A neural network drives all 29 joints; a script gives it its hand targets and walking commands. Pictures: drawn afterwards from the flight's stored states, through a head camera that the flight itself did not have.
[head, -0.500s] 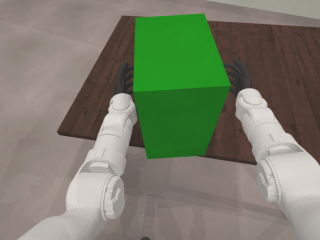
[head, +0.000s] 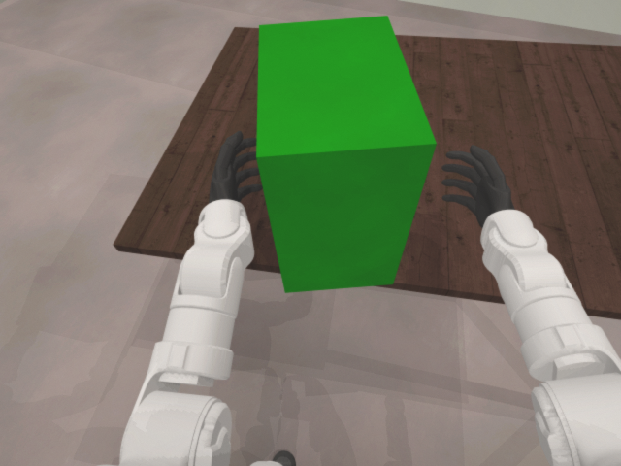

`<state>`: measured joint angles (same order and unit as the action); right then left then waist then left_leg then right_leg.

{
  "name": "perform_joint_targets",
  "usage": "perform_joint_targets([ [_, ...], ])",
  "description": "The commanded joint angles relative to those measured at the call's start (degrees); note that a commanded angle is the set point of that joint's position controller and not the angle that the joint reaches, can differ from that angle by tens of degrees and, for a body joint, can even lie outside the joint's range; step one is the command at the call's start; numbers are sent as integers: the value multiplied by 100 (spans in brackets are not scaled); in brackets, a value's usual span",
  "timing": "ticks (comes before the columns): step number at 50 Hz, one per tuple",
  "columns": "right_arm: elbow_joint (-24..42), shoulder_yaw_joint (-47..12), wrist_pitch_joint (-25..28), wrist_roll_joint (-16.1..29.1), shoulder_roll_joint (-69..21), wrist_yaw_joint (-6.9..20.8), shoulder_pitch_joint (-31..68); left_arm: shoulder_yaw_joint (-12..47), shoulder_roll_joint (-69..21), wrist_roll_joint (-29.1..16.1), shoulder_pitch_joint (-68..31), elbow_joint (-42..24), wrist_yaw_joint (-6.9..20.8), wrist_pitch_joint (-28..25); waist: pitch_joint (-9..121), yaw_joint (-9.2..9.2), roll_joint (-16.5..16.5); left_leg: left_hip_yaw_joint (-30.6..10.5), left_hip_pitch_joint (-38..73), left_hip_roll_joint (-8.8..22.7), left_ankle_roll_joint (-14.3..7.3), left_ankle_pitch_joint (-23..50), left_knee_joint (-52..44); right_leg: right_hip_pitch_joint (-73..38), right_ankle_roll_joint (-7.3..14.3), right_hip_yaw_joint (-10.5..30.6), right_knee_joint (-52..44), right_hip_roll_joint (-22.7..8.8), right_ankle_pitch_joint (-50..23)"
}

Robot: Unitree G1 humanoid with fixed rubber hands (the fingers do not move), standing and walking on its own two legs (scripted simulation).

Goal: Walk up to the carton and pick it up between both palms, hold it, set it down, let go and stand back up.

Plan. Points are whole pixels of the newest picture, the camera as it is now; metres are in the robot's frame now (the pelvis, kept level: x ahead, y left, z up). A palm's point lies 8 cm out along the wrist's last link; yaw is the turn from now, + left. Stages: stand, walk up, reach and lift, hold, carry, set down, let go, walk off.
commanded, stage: set down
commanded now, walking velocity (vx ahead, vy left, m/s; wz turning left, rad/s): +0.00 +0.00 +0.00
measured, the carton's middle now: (331, 166) +0.47 +0.05 +0.09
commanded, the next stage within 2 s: none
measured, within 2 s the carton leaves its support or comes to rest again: neither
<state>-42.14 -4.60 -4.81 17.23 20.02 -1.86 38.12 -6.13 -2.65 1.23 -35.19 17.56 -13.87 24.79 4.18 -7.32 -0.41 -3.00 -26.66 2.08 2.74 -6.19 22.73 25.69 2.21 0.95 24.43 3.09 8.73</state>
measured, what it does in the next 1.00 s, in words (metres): stands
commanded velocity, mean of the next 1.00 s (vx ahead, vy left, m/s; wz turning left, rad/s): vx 0.00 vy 0.00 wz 0.00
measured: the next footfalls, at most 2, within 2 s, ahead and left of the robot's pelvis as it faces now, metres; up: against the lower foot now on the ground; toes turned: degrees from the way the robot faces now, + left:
none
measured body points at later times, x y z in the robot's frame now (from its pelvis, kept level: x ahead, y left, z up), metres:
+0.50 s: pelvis -0.02 +0.00 +0.00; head +0.01 +0.00 +0.45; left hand +0.32 +0.16 +0.11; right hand +0.36 -0.18 +0.07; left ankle +0.05 +0.15 -0.74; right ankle +0.03 -0.09 -0.74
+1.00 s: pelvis -0.02 +0.00 +0.00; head +0.00 +0.00 +0.45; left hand +0.26 +0.16 +0.09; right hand +0.29 -0.21 +0.06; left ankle +0.05 +0.15 -0.74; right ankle +0.03 -0.09 -0.74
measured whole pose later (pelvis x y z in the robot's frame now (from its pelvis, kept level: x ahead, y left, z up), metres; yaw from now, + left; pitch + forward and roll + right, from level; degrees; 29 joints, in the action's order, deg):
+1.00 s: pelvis -0.02 +0.00 +0.00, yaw +0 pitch +1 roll +0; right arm -6.9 -0.9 -7.6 18.0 21.8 1.6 0.2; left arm 3.4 -2.7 -2.1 0.2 -17.3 -16.2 33.2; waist -0.8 -2.9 0.0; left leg -3.0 -17.5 2.1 2.7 -6.2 22.5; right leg 16.6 2.2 0.9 24.4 3.1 8.8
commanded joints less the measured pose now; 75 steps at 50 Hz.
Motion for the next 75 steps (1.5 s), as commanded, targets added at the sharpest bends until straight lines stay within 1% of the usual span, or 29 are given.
perform_joint_targets([
  [1, 1425, 479, 153, 253, 927, 204, 2895, 297, 298, -285, -2203, -1565, -69, -69, 3544, 242, 280, 616, 2667, -173, -247, 1126, 94, -1045, -119, -212, -428, 121, -678],
  [3, 2077, 492, 218, 329, 1023, 233, 1794, 581, 14, -376, -1082, -2609, -133, 52, 3942, 402, 350, 465, 3280, -104, -231, 1746, 243, -1417, -96, -249, -378, 146, -1366],
  [6, 1973, 213, -24, 457, 1032, 231, 1143, 535, 55, -321, -366, -2496, -55, 361, 3262, 503, 477, 471, 3244, -153, -281, 1717, 148, -1609, -188, -143, -424, 132, -1487],
  [7, 1478, 576, -147, 125, 1106, 231, 2719, 369, 319, -375, -2038, -1490, -10, 402, 2801, 443, 629, 570, 2502, -206, -335, 468, -14, -819, -186, -113, -546, 79, -35],
  [8, 1420, 489, -200, 298, 1003, 320, 1114, 720, -100, -298, -581, -1932, -29, 455, 2692, 713, 564, 422, 3049, -171, -292, 770, -69, -1283, -117, -187, -678, 58, -516],
  [9, 2098, 604, -100, 235, 1113, 296, 1893, 670, 105, -454, -1210, -2680, -96, 415, 3202, 509, 542, 467, 2856, -134, -291, 646, -63, -1134, -157, -203, -534, 94, -381],
  [10, 2004, 575, -180, 162, 1028, 297, 1603, 561, 113, -368, -798, -2080, -63, 467, 2821, 495, 837, 487, 2773, -167, -333, 501, -104, -1291, -161, -152, -597, 90, -303],
  [11, 2450, 684, -71, 167, 1127, 296, 1352, 836, 136, -506, -684, -2987, -113, 438, 3241, 696, 652, 412, 3077, -156, -325, 719, -28, -1341, -143, -165, -532, 44, -528],
  [12, 2631, 660, -68, 193, 1011, 282, 1404, 576, 162, -414, -753, -2739, -135, 469, 3179, 476, 552, 481, 2986, -172, -318, 795, -21, -1261, -144, -179, -494, 81, -530],
  [17, 2755, 568, -217, 234, 1000, 329, 1031, 660, 286, -380, -426, -3088, -184, 644, 2802, 474, 571, 500, 2897, -224, -329, 550, -128, -1354, -170, -114, -602, -2, -287],
  [18, 3127, 595, -184, 259, 1026, 339, -66, 809, -22, -261, 733, -3396, -140, 711, 2691, 626, 711, 367, 3158, -162, -314, 1051, -123, -1665, -105, -171, -557, 66, -957],
  [19, 3369, 638, -182, 241, 1130, 335, 976, 703, 230, -364, -295, -3517, -198, 709, 2840, 474, 655, 462, 2925, -206, -325, 568, -179, -1421, -162, -196, -529, 41, -411],
  [20, 3136, 778, -268, 135, 1121, 334, 864, 897, 214, -574, -290, -2997, -154, 790, 2452, 734, 753, 423, 2604, -241, -418, -199, -277, -1247, -155, -112, -608, -27, 219],
  [21, 3011, 683, -270, 246, 1025, 339, -327, 786, 26, -316, 816, -3225, -157, 798, 2127, 676, 692, 388, 2830, -192, -357, 206, -321, -1576, -147, -100, -652, -13, -181],
  [22, 3346, 697, -246, 227, 1114, 358, 709, 813, 335, -493, -198, -3594, -239, 777, 2516, 622, 599, 507, 2652, -240, -375, -154, -310, -1304, -186, -134, -542, -17, 194],
  [25, 3995, 819, -211, 186, 1190, 352, -108, 992, 263, -642, 494, -3960, -247, 752, 2542, 749, 1018, 419, 2798, -169, -420, 196, -315, -1452, -241, -59, -528, -55, 40],
  [27, 3531, 646, -365, 226, 1076, 358, -71, 613, 359, -409, 407, -3427, -254, 849, 2088, 485, 880, 478, 2519, -192, -419, -124, -426, -1485, -221, 121, -733, -169, 603],
  [29, 4092, 675, -281, 329, 1214, 355, -769, 781, 262, -493, 1032, -4361, -228, 890, 2333, 683, 836, 415, 2924, -158, -397, 324, -368, -1634, -245, 57, -658, -132, 141],
  [30, 4142, 741, -313, 195, 1161, 318, -280, 771, 378, -586, 659, -3667, -220, 919, 2129, 657, 1013, 481, 2559, -220, -478, -62, -363, -1470, -242, 140, -654, -145, 453],
  [33, 4332, 757, -272, 147, 1170, 343, -491, 971, 291, -689, 767, -4255, -225, 871, 2250, 707, 990, 474, 2675, -218, -456, 134, -353, -1385, -213, 53, -596, -108, 182],
  [34, 3832, 1015, -248, 155, 1310, 428, -899, 1173, 33, -681, 1274, -3783, -195, 836, 1981, 955, 1016, 379, 2742, -152, -408, -240, -451, -1207, -139, -57, -712, -76, 445],
  [35, 4267, 864, -236, 202, 1197, 377, -889, 791, 323, -534, 1192, -4203, -254, 833, 2063, 535, 954, 468, 2765, -158, -400, 25, -460, -1299, -162, -17, -651, -94, 421],
  [38, 3888, 780, -304, 195, 1040, 397, -1231, 1039, 151, -554, 1352, -4012, -219, 877, 1659, 768, 888, 528, 2591, -222, -466, -82, -545, -1311, -187, 47, -650, -154, 262],
  [41, 4713, 841, -76, 295, 1382, 450, -1726, 1242, 119, -650, 2060, -5344, -260, 748, 2323, 822, 952, 359, 3182, -94, -414, 462, -415, -1494, -204, -114, -593, -80, -168],
  [52, 4879, 1058, 194, -5, 1066, 556, -3212, 1400, 3, -433, 3321, -5023, -300, 208, 1173, 797, 823, 404, 3153, -18, -320, -32, -640, -1160, -98, 80, -945, -213, 668],
  [55, 5314, 754, 161, -23, 878, 440, -3015, 1267, 215, -565, 3118, -4805, -287, 179, 1000, 558, 941, 563, 2884, -131, -393, -224, -637, -1188, -176, 238, -972, -291, 893],
  [62, 5213, 752, -16, -211, 521, 353, -3393, 1114, 352, -627, 3258, -3821, -161, 324, 389, 572, 1329, 585, 2973, -178, -382, -748, -515, -610, -65, 533, -1265, -556, 2027],
  [65, 5205, 1068, 15, -124, 892, 476, -3808, 1354, 133, -676, 3731, -4730, -271, 160, 873, 607, 904, 513, 3013, -1, -271, -332, -661, -1016, -138, 154, -965, -235, 1127],
  [75, 5052, 916, -67, -304, 587, 412, -4223, 1240, 512, -600, 4068, -4155, -98, 0, 488, 515, 765, 606, 2737, -107, -293, -447, -626, -1079, -153, 175, -902, -299, 1086],
])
